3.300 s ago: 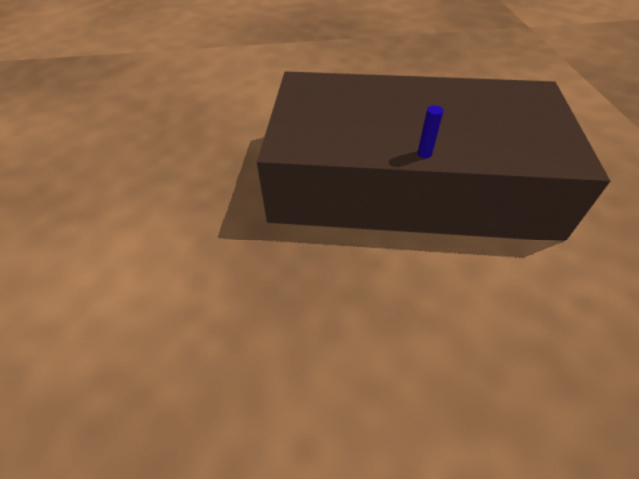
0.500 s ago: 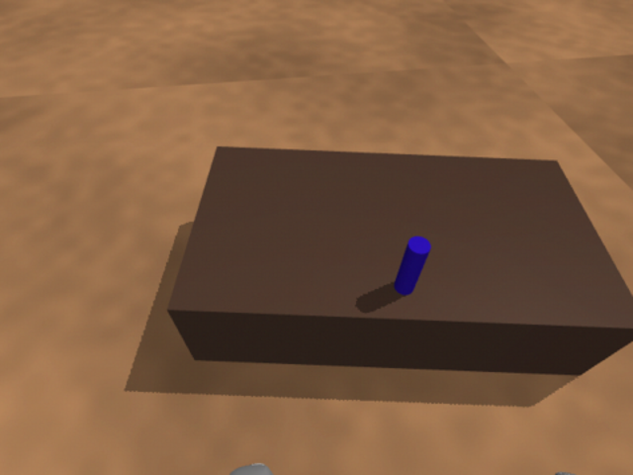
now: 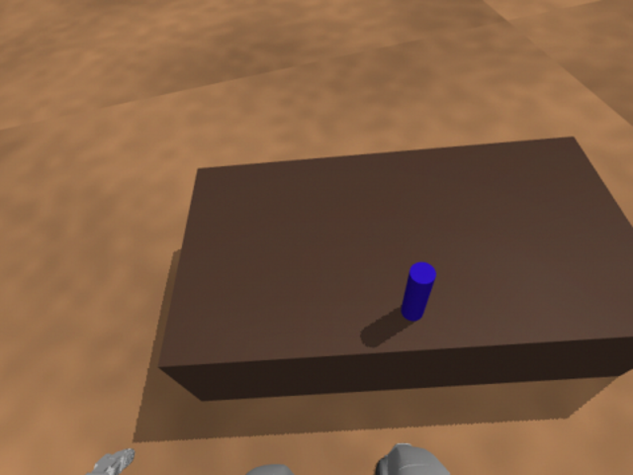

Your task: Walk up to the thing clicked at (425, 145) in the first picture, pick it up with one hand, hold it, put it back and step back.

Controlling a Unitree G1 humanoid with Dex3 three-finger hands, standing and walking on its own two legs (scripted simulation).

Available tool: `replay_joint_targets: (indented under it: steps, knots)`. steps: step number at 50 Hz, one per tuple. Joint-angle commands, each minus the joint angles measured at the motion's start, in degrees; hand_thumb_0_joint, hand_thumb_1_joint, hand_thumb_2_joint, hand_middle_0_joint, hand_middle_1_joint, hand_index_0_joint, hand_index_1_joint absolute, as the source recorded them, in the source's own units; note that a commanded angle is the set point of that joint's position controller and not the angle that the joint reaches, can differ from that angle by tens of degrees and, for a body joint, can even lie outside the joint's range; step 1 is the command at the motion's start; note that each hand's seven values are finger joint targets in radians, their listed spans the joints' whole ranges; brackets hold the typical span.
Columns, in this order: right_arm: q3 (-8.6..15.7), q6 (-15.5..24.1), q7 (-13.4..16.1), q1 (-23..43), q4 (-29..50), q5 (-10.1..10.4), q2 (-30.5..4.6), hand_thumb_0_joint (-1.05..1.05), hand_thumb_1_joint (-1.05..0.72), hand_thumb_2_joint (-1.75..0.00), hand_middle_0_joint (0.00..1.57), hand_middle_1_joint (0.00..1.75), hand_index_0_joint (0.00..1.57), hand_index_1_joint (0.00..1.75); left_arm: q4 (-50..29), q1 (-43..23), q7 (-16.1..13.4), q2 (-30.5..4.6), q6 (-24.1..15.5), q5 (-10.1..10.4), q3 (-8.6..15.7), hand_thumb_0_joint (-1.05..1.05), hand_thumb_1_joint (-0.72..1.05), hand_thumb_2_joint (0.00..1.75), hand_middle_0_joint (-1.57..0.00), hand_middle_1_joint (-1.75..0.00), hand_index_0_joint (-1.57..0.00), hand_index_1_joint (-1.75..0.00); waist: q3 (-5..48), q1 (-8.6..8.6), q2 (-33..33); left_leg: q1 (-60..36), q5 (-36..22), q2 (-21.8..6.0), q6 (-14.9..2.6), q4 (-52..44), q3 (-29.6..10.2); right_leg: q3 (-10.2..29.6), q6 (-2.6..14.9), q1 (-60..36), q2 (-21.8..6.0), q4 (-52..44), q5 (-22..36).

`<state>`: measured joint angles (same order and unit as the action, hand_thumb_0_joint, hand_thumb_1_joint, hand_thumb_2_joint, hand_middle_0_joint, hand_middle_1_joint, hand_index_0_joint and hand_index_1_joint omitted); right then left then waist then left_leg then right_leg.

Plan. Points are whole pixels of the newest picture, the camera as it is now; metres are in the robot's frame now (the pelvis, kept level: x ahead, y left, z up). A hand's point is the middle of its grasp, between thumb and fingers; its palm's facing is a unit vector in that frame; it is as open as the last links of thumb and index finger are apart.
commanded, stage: walk up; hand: right
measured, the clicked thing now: (417, 293) +0.50 -0.19 -0.33
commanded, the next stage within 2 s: stand in 1.60 s
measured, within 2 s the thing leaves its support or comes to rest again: neither
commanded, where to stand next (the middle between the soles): +0.10 +0.01 m, yaw +0 degrees
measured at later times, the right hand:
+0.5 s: hand out of the picture +0.13 -0.24 -0.14, palm faces -0.08 +0.91 -0.40, open 7.4 cm
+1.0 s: hand (509, 455) +0.15 -0.22 -0.13, palm faces -0.08 +0.94 -0.34, open 7.4 cm
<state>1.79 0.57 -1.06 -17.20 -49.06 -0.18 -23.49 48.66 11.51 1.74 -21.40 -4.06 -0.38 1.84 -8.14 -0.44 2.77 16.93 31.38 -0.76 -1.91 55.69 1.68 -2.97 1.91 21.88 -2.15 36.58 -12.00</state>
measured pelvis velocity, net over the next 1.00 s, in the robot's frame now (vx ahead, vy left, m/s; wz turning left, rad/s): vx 0.05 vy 0.02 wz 0.04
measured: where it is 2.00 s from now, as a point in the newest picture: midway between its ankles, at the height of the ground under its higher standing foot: outside the picture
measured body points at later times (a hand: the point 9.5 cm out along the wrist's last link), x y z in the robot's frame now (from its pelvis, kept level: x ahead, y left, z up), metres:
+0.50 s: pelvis +0.03 +0.02 +0.00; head +0.05 +0.04 +0.45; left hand +0.09 +0.34 -0.13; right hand +0.13 -0.29 -0.11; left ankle +0.07 +0.16 -0.72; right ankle +0.08 -0.11 -0.72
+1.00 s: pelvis +0.05 +0.02 +0.02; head +0.06 +0.02 +0.47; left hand +0.13 +0.33 -0.11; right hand +0.16 -0.27 -0.11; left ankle +0.07 +0.16 -0.72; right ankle +0.08 -0.11 -0.72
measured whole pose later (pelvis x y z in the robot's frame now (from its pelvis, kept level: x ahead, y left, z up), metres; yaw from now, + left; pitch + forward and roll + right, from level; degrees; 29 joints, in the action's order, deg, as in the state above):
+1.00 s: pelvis +0.05 +0.02 +0.02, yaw +2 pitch -3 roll +0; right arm -0.4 0.5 -0.9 -3.2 -65.0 -0.2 -20.7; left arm 64.5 3.3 1.4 -20.0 0.1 0.3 0.6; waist -3.8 0.9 0.3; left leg 11.1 9.9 -1.3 1.1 23.4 -0.4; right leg -3.5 -1.1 10.9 -2.7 22.8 -9.3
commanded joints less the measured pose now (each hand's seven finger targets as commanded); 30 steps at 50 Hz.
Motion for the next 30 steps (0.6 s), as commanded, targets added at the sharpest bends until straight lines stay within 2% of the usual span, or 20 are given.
replay_joint_targets:
  steps: [1,3,4,7,9,10,11,12,13,14,15,16,17,19,20,22,23,25,27,30]
  knots:
    - [3.3,1.2,1.3,-5.2,1.5,0.6,-11.1,0.0,-0.9,-0.9,0.2,0.3,0.2,0.3,-2.7,3.9,-2.2,-15.7,-0.3,0.3,4.1,0.0,0.9,0.9,-0.2,-0.3,-0.2,-0.3,8.7,1.31,-10.9,11.9,-1.9,-2.4,0.53,5.0,-4.7,18.4,10.91,-12.7,-14.5,-16.2,5.7]
    - [2.9,1.0,1.0,-5.3,0.4,0.2,-9.9,0.0,-0.9,-0.9,0.2,0.3,0.2,0.3,-2.9,1.9,-2.3,-15.0,-0.1,-0.5,3.6,0.0,0.9,0.9,-0.2,-0.3,-0.2,-0.3,8.7,0.57,-12.3,7.9,-5.0,-2.1,1.17,-1.2,-2.9,13.2,10.38,-8.2,-12.0,-14.8,9.1]
    - [2.7,1.0,1.0,-5.1,-0.2,0.2,-9.1,0.0,-0.9,-0.9,0.2,0.3,0.2,0.3,-2.8,1.6,-2.3,-14.7,0.0,-0.8,3.5,0.0,0.9,0.9,-0.2,-0.3,-0.2,-0.3,9.5,0.76,-12.5,6.4,-6.2,-1.8,1.59,-5.8,-2.1,11.3,10.1,-8.2,-11.2,-13.5,12.0]
    - [2.3,1.4,1.4,-3.0,-1.7,0.1,-8.1,0.0,-0.9,-0.9,0.2,0.3,0.2,0.3,-2.3,0.2,-2.4,-14.2,0.8,-0.6,3.3,0.0,0.9,0.9,-0.2,-0.3,-0.2,-0.3,10.9,1.4,-14.3,2.0,-10.1,-1.0,2.5,-14.0,-0.2,8.7,9.85,-7.2,-11.1,-9.5,18.0]
    - [2.6,1.6,1.7,-2.5,-2.7,0.0,-8.4,0.0,-0.9,-0.9,0.2,0.3,0.2,0.3,-2.3,-2.0,-2.2,-14.6,1.7,0.0,3.1,0.0,0.9,0.9,-0.2,-0.3,-0.2,-0.3,11.6,0.26,-12.9,-3.9,-17.6,0.4,2.24,-19.4,1.7,7.9,8.44,-3.4,-10.6,-5.9,16.1]
    - [2.9,1.8,1.9,-2.4,-3.3,-0.2,-8.7,0.0,-0.9,-0.9,0.2,0.3,0.2,0.3,-2.3,-3.2,-2.2,-14.3,2.4,0.3,3.0,0.0,0.9,0.9,-0.2,-0.3,-0.2,-0.3,11.3,-0.52,-12.8,-5.6,-21.5,0.8,1.62,-23.4,1.9,8.1,7.38,-1.7,-10.2,-4.2,12.1]
    - [3.3,1.9,2.1,-1.4,-3.4,-0.7,-10.2,0.0,-0.9,-0.9,0.2,0.3,0.2,0.3,-2.2,-3.1,-2.1,-13.1,2.9,0.6,2.7,0.0,0.9,0.9,-0.2,-0.3,-0.2,-0.3,10.2,-0.53,-10.7,-6.7,-23.7,-0.3,0.82,-24.7,-0.2,8.7,5.5,1.7,-9.9,-3.9,6.7]
    - [3.7,2.0,2.2,0.5,-3.1,-1.1,-12.5,0.0,-0.9,-0.9,0.2,0.3,0.2,0.3,-1.9,-3.0,-2.0,-11.9,3.3,0.8,2.2,0.0,0.9,0.9,-0.2,-0.3,-0.2,-0.3,9.1,0.05,-5.9,-6.4,-22.1,-4.7,-0.42,-26.6,-6.1,7.7,3.62,4.7,-8.0,-3.2,-0.5]
    - [3.7,2.3,2.2,3.6,-2.1,-1.4,-14.7,0.0,-0.9,-0.9,0.2,0.3,0.2,0.3,-1.4,-2.3,-1.8,-10.3,3.7,1.1,1.8,0.0,0.9,0.9,-0.2,-0.3,-0.2,-0.3,8.6,1.53,-0.3,-2.3,-17.6,-11.6,-3.26,-31.6,-17.1,6.2,1.18,4.5,-4.0,-0.3,-9.4]
    - [3.8,2.2,2.0,7.4,-2.0,-0.4,-16.9,0.0,-0.9,-0.9,0.2,0.3,0.2,0.3,0.7,-1.6,-2.1,-11.9,4.3,1.3,2.3,0.0,0.9,0.9,-0.2,-0.3,-0.2,-0.3,7.4,2.23,5.6,7.4,-9.8,-16.4,-8.2,-35.5,-21.6,2.3,0.4,-3.9,0.0,5.7,-16.1]
    - [3.7,1.9,1.8,10.6,-1.9,-0.7,-16.5,0.0,-0.9,-0.9,0.2,0.3,0.2,0.3,2.5,-0.9,-2.1,-13.0,4.6,0.7,2.8,0.0,0.9,0.9,-0.2,-0.3,-0.2,-0.3,5.6,2.63,5.4,12.4,-5.3,-16.6,-9.47,-36.3,-21.7,3.5,0.33,-8.1,-0.7,8.3,-15.9]
    - [3.0,1.8,1.9,11.5,-2.1,-0.6,-14.9,0.0,-0.9,-0.9,0.2,0.3,0.2,0.3,3.5,-0.4,-1.9,-12.8,4.4,0.5,2.9,0.0,0.9,0.9,-0.2,-0.3,-0.2,-0.3,5.6,3.28,4.6,13.0,-5.3,-14.5,-7.9,-35.4,-18.4,3.9,0.67,-9.6,-0.7,5.2,-14.7]
    - [2.4,1.9,1.9,11.2,-2.4,-0.7,-13.7,0.0,-0.9,-0.9,0.2,0.3,0.2,0.3,4.0,-0.6,-1.5,-12.0,4.1,0.7,2.7,0.0,0.9,0.9,-0.2,-0.3,-0.2,-0.3,5.9,3.13,4.3,10.5,-8.0,-11.3,-5.64,-34.2,-14.3,3.5,0.73,-8.5,-0.6,0.6,-11.4]
    - [2.0,1.8,1.7,11.7,-3.3,-0.3,-12.8,0.0,-0.9,-0.9,0.2,0.3,0.2,0.3,5.2,-1.2,-1.4,-12.8,3.6,0.4,2.9,0.0,0.9,0.9,-0.2,-0.3,-0.2,-0.3,7.0,3.0,5.6,8.4,-13.5,-8.7,-2.76,-30.6,-11.7,4.4,0.91,-9.8,-1.9,-4.2,-4.2]
    - [1.9,1.7,1.6,12.2,-3.8,-0.1,-12.2,0.0,-0.9,-0.9,0.2,0.3,0.2,0.3,5.7,-1.9,-1.5,-12.7,3.6,0.2,2.6,0.0,0.9,0.9,-0.2,-0.3,-0.2,-0.3,8.1,2.76,5.0,7.2,-12.4,-8.1,-2.07,-29.7,-11.1,5.7,1.33,-9.5,-2.8,-6.1,-4.9]
    - [1.5,1.4,1.5,11.6,-4.5,-0.1,-11.6,0.0,-0.9,-0.9,0.2,0.3,0.2,0.3,6.1,-4.2,-1.4,-13.1,3.4,0.1,2.3,0.0,0.9,0.9,-0.2,-0.3,-0.2,-0.3,8.4,1.36,2.9,4.9,-7.7,-6.4,-1.47,-29.8,-10.2,8.6,1.77,-7.0,-4.5,-8.9,-7.7]
    - [1.3,1.3,1.4,11.4,-5.1,-0.2,-11.0,0.0,-0.9,-0.9,0.2,0.3,0.2,0.3,6.3,-5.2,-1.3,-12.9,3.4,0.1,1.9,0.0,0.9,0.9,-0.2,-0.3,-0.2,-0.3,8.0,0.97,2.4,3.0,-4.8,-6.4,-1.22,-31.6,-10.3,9.0,1.62,-4.8,-4.9,-10.5,-11.1]
    - [1.5,1.4,1.3,12.2,-6.1,-0.5,-11.6,0.0,-0.9,-0.9,0.2,0.3,0.2,0.3,7.3,-6.4,-1.1,-12.6,3.5,0.3,1.6,0.0,0.9,0.9,-0.2,-0.3,-0.2,-0.3,7.1,1.0,2.2,1.8,-4.6,-7.0,-1.09,-33.1,-11.3,8.0,1.12,-3.7,-4.2,-11.0,-12.3]
    - [1.2,1.5,1.3,13.5,-6.6,-0.3,-11.5,0.0,-0.9,-0.9,0.2,0.3,0.2,0.3,8.7,-6.0,-1.0,-12.1,3.3,0.4,1.5,0.0,0.9,0.9,-0.2,-0.3,-0.2,-0.3,7.9,1.56,1.7,1.7,-8.2,-7.4,-1.33,-33.2,-11.5,7.2,1.04,-6.3,-4.3,-11.3,-8.9]
    - [0.4,1.9,1.3,13.5,-7.7,0.3,-10.5,0.0,-0.9,-0.9,0.2,0.3,0.2,0.3,9.9,-6.7,-1.0,-12.5,2.6,0.4,1.4,0.0,0.9,0.9,-0.2,-0.3,-0.2,-0.3,10.1,1.15,-2.4,-2.0,-19.9,-6.1,-0.78,-30.7,-8.7,8.2,0.84,-8.3,-5.7,-13.1,0.2]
